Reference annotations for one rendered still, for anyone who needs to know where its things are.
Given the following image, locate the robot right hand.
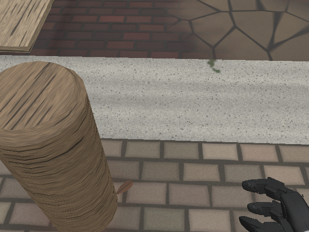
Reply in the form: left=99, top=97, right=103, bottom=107
left=239, top=177, right=309, bottom=232

